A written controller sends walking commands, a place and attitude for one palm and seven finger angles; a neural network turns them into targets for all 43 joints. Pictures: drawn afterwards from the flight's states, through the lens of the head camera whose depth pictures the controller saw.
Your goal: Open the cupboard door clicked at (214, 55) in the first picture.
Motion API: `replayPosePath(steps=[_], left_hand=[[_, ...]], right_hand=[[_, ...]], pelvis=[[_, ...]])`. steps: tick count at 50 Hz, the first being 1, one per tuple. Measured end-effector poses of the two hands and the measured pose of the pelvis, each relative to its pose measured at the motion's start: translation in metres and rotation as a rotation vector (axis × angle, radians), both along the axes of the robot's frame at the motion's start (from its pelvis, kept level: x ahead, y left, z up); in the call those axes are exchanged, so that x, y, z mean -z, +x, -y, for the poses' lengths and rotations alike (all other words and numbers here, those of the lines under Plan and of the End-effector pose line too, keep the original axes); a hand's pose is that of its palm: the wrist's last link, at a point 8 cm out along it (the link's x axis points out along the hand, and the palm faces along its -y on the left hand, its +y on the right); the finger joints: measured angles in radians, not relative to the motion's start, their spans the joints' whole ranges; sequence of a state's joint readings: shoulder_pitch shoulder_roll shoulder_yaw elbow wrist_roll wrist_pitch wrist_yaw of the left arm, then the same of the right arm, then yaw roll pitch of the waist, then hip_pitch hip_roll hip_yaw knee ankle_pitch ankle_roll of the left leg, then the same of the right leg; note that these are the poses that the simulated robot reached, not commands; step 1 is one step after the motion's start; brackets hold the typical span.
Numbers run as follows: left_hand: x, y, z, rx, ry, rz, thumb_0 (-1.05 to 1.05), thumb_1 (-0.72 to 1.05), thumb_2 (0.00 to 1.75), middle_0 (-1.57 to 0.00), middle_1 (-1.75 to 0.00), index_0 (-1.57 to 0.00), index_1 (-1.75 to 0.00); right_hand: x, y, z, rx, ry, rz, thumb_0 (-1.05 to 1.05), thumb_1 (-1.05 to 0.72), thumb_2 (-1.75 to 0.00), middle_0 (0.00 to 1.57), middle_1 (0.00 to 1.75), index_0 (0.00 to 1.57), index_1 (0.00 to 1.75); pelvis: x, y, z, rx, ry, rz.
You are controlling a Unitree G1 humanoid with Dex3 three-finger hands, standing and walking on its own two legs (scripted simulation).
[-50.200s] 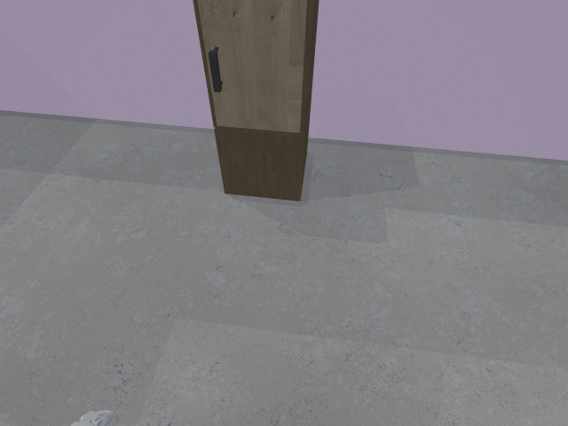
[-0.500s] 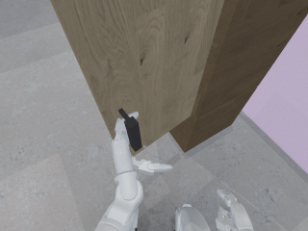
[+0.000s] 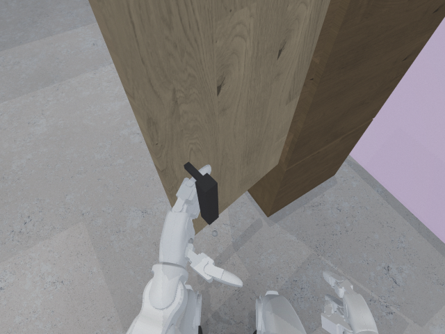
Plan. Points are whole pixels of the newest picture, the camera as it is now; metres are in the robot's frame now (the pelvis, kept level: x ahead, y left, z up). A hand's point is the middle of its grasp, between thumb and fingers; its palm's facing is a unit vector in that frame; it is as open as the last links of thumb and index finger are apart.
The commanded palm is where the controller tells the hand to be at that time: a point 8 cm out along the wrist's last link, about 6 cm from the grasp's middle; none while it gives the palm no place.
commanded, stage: slide the hand sideways off the handle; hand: left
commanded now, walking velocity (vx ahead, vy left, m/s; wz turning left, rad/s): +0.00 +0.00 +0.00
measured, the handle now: (200, 194) +0.35 +0.05 +0.03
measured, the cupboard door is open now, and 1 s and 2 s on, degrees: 100 100 100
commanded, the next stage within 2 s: draw the hand back to the body in 0.82 s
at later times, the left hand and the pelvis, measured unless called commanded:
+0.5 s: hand (184, 266) +0.23 +0.07 +0.03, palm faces -0.09 -1.00 +0.02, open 16.3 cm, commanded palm +0.20 +0.13 +0.03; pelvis +0.01 -0.01 -0.01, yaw +1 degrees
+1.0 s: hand (158, 287) +0.20 +0.10 +0.04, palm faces -0.10 -1.00 +0.00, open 16.3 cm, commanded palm +0.17 +0.16 +0.05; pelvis +0.00 -0.01 -0.02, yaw +0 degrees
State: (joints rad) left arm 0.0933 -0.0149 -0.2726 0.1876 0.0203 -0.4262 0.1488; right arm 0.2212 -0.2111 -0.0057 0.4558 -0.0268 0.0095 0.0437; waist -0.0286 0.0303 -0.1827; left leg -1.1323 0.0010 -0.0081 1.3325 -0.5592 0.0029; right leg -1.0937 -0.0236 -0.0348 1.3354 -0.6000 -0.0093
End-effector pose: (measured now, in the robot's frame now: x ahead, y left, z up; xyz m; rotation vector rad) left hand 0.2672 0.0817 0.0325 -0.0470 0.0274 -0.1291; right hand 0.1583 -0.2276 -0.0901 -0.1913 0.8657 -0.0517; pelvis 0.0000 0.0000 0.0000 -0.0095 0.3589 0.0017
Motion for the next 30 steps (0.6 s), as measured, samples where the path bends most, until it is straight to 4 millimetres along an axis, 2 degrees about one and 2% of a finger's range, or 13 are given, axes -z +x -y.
replayPosePath(steps=[11, 19, 30], left_hand=[[0.001, -0.037, -0.024, -0.046, 0.035, 0.001, -0.02, -0.49, 0.30, -0.14, -0.31, -0.16, -0.30], [0.000, -0.046, -0.037, -0.042, 0.033, 0.008, -0.02, -0.50, 0.30, -0.15, -0.30, -0.16, -0.30], [0.000, -0.063, -0.053, -0.052, 0.040, -0.027, -0.02, -0.49, 0.30, -0.15, -0.30, -0.15, -0.30]], right_hand=[[0.000, 0.026, -0.012, -0.044, 0.015, 0.045, 0.01, -0.90, -0.90, 0.20, 0.30, 0.20, 0.29], [-0.001, 0.045, -0.016, -0.068, 0.015, 0.109, 0.01, -0.90, -0.90, 0.20, 0.30, 0.20, 0.29], [-0.002, 0.042, -0.003, -0.045, -0.006, 0.125, 0.01, -0.90, -0.90, 0.20, 0.30, 0.20, 0.29]], pelvis=[[0.006, 0.006, 0.002, -0.006, -0.003, -0.004], [0.011, 0.006, 0.005, -0.015, -0.008, -0.011], [0.014, 0.006, 0.011, -0.012, -0.009, -0.010]])
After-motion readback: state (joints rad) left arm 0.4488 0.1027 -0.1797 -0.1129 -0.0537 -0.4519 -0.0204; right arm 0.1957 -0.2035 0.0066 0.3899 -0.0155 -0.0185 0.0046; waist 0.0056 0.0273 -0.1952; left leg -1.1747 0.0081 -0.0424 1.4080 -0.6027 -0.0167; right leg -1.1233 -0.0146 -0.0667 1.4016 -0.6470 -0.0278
